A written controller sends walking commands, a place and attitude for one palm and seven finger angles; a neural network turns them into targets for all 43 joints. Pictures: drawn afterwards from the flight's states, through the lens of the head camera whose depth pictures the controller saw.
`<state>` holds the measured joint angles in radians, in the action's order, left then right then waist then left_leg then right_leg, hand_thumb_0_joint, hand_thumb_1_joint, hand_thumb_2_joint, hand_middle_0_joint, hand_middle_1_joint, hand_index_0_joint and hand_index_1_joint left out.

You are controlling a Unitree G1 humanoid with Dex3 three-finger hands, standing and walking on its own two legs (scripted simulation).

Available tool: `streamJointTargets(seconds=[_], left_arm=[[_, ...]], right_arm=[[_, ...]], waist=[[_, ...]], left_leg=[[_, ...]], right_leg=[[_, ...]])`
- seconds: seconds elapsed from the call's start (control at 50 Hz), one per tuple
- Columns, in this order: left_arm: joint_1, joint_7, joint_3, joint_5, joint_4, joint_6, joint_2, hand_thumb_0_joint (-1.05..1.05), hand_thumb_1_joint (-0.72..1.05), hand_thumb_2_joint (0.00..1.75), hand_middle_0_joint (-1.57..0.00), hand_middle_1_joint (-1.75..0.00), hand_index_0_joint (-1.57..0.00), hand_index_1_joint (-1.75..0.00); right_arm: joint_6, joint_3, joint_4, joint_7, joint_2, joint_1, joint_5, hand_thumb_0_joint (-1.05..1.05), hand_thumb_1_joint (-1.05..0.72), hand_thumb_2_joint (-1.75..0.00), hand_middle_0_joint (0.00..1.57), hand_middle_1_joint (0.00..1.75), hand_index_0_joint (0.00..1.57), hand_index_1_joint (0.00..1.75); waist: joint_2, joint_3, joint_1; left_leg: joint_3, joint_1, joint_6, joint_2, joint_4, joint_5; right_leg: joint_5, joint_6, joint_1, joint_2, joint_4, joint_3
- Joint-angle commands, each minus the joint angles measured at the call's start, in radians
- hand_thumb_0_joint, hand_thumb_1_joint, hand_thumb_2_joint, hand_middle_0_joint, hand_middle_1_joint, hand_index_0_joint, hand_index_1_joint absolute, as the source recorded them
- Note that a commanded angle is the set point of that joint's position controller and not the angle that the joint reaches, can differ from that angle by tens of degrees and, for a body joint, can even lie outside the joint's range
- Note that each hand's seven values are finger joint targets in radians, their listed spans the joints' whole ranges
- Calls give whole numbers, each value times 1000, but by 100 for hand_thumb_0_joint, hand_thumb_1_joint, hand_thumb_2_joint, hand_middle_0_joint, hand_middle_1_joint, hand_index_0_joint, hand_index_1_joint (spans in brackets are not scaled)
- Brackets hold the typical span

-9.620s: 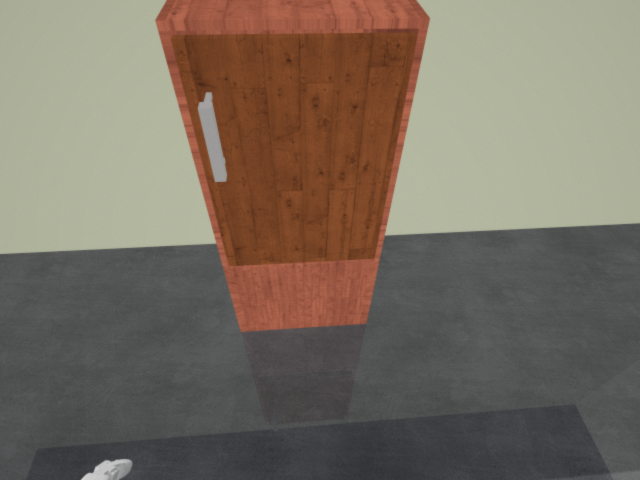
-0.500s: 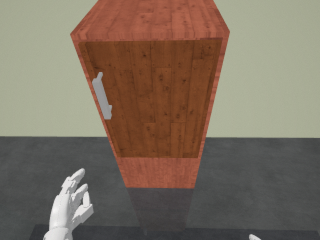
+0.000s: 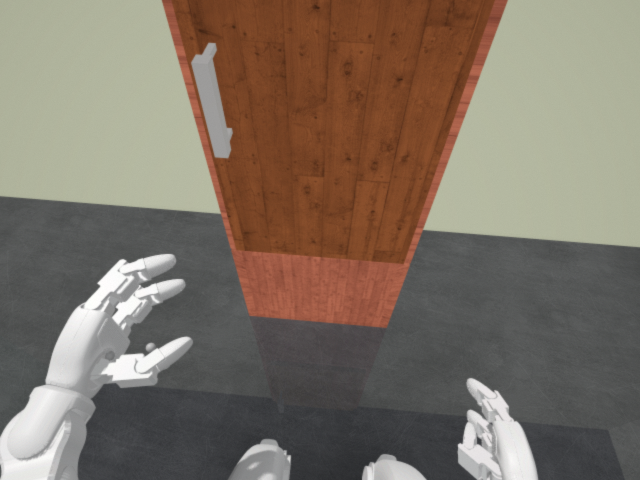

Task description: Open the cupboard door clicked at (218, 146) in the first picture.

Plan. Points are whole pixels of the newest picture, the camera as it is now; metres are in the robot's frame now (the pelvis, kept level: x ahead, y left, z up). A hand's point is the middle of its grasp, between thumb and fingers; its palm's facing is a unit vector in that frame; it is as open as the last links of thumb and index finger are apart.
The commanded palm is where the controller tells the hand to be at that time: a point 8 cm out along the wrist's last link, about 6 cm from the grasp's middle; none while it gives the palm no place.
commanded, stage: raise the hand with hooked fingers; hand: left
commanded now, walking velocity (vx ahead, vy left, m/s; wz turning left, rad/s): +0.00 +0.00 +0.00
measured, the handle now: (217, 103) +0.60 +0.21 +0.13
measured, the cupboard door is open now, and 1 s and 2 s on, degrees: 0 0 0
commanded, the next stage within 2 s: move the hooked fingers beside the handle in 1.42 s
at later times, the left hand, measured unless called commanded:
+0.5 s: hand (86, 289) +0.28 +0.28 +0.11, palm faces +0.01 -1.00 -0.06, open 13.0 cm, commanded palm +0.26 +0.33 +0.11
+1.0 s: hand (58, 229) +0.32 +0.30 +0.16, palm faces +0.00 -1.00 -0.04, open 13.9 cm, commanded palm +0.29 +0.34 +0.15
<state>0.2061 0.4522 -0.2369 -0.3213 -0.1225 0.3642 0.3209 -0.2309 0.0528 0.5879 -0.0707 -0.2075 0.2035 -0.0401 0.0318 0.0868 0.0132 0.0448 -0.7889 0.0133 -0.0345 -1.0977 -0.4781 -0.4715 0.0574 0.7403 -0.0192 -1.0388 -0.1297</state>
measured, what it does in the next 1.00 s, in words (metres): stands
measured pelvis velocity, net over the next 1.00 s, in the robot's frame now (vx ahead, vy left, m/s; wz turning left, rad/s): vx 0.03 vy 0.03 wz -0.01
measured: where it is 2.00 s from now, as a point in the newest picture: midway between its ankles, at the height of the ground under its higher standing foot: outside the picture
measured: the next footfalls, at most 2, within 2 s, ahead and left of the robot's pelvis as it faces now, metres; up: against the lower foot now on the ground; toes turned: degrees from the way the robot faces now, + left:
none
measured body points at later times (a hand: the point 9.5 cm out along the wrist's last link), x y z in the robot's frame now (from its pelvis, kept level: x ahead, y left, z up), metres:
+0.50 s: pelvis +0.02 +0.04 +0.03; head +0.05 +0.06 +0.48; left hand +0.28 +0.33 +0.11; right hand +0.19 -0.20 -0.03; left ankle +0.04 +0.12 -0.66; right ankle +0.03 -0.09 -0.66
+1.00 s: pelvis +0.03 +0.03 +0.05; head +0.04 +0.03 +0.50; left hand +0.32 +0.35 +0.16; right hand +0.18 -0.22 -0.03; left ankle +0.04 +0.12 -0.66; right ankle +0.03 -0.09 -0.66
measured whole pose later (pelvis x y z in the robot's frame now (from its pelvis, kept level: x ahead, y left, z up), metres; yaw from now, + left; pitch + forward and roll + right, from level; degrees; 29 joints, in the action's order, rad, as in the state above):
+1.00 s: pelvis +0.03 +0.03 +0.05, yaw -1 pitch +5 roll -2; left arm -0.11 0.51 -0.43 -0.35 -0.40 0.12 0.46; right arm -0.20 0.07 0.59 -0.10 -0.28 0.28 -0.06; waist 0.03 0.06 0.01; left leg 0.00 -0.48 -0.03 -0.01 -0.77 -0.37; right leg -0.35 0.01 0.44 0.00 -0.71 -0.08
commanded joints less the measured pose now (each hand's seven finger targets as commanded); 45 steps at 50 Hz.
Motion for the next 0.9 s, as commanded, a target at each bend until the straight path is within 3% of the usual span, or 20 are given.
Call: streamJointTargets(seconds=[0.0,0.06,0.14,0.18,0.2,0.26,0.36,0.44,0.48,0.54,0.6,0.68,0.78,0.88], left_arm=[[44,-34,-206,-77,112,-109,189,0,8,55,-26,-82,-26,-82],[10,-107,-228,-86,173,-64,175,0,1,52,-26,-87,-26,-87],[-63,-148,-126,-25,227,38,120,0,-8,48,-27,-93,-27,-93],[-122,-131,-93,-7,221,52,127,0,-13,46,-27,-96,-27,-96],[-124,-121,-86,-5,201,51,127,0,-15,45,-27,-98,-27,-98],[-149,-89,-129,-7,165,18,194,0,-22,42,-28,-102,-28,-102],[-204,-97,-208,-33,228,-24,259,0,-34,37,-29,-110,-29,-110],[-204,-117,-186,-30,212,-49,219,0,-43,33,-29,-115,-29,-115],[-220,-100,-167,-26,162,-78,205,0,-48,31,-30,-118,-30,-118],[-250,-72,-158,-16,120,-123,213,0,-50,30,-30,-120,-30,-120],[-337,-35,-181,-22,102,-152,254,0,-50,30,-30,-120,-30,-120],[-441,-18,-233,-32,114,-144,318,0,-50,30,-30,-120,-30,-120],[-489,0,-271,-46,56,-129,353,0,-50,30,-30,-120,-30,-120],[-530,53,-268,-52,-72,-179,369,0,-50,30,-30,-120,-30,-120]], right_arm=[[-51,-81,-206,-22,-162,-55,-10,0,-90,-90,20,30,20,30],[-62,-76,-207,-13,-152,-49,2,0,-90,-90,20,30,20,30],[-90,-77,-183,1,-172,5,9,0,-90,-90,20,30,20,30],[-99,-77,-172,0,-189,23,7,0,-90,-90,20,30,20,30],[-104,-79,-166,-4,-193,34,5,0,-90,-90,20,30,20,30],[-105,-80,-160,-16,-213,43,-1,0,-90,-90,20,30,20,30],[-99,-70,-169,-25,-206,23,-1,0,-90,-90,20,30,20,30],[-90,-65,-167,-18,-197,26,-1,0,-90,-90,20,30,20,30],[-80,-63,-164,-15,-200,30,-4,0,-90,-90,20,30,20,30],[-68,-65,-165,-17,-207,34,-9,0,-90,-90,20,30,20,30],[-56,-61,-166,-23,-210,28,-12,0,-90,-90,20,30,20,30],[-48,-52,-167,-32,-206,19,-8,0,-90,-90,20,30,20,30],[-44,-47,-151,-38,-203,17,-7,0,-90,-90,20,30,20,30],[-34,-46,-144,-45,-212,16,-16,0,-90,-90,20,30,20,30]], waist=[[-49,224,39],[-61,185,44],[27,160,-11],[47,156,-31],[25,158,-41],[16,167,-30],[114,210,10],[120,178,3],[98,143,-7],[70,153,-12],[76,162,-12],[78,187,-9],[86,202,-5],[59,159,-8]], left_leg=[[-19,82,-41,46,229,176],[-7,110,-36,35,273,187],[0,187,-38,28,313,155],[7,203,-38,27,321,121],[13,212,-39,26,327,108],[27,227,-37,25,348,101],[44,324,-19,21,395,211],[46,372,-2,9,410,311],[45,378,1,9,412,356],[42,388,0,9,419,365],[38,411,1,13,428,372],[37,446,-2,18,439,375],[28,472,-7,23,449,394],[11,434,-24,31,463,344]], right_leg=[[16,-57,-258,41,319,188],[25,-45,-230,14,297,137],[55,-38,-142,-5,257,78],[43,-35,-125,-6,257,77],[41,-37,-123,-6,263,74],[55,-33,-148,-8,270,69],[151,-20,-217,-9,272,50],[215,-25,-220,-11,285,36],[248,-25,-223,-16,294,34],[264,-30,-234,-14,313,36],[279,-25,-258,-16,331,40],[289,-20,-288,-20,351,47],[316,-18,-323,-19,377,56],[313,-20,-348,-12,413,69]])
